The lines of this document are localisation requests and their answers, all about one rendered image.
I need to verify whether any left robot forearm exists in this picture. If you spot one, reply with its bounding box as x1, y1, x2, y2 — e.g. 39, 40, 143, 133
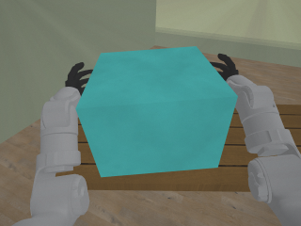
30, 87, 81, 217

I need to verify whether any right robot forearm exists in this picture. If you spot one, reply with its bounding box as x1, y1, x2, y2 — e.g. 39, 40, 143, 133
226, 74, 301, 159

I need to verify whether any left robot upper arm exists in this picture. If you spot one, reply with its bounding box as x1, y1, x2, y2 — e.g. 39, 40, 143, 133
11, 173, 89, 226

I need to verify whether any left robot hand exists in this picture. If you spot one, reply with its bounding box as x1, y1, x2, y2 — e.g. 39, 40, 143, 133
65, 62, 93, 96

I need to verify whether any carton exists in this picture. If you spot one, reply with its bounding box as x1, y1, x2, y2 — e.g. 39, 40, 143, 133
75, 46, 238, 178

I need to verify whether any right robot hand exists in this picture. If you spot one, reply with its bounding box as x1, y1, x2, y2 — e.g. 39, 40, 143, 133
210, 54, 239, 81

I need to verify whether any right robot upper arm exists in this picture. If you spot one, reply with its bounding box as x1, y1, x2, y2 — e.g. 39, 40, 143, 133
247, 154, 301, 226

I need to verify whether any table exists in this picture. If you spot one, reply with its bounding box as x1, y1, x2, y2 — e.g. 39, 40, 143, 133
55, 105, 301, 192

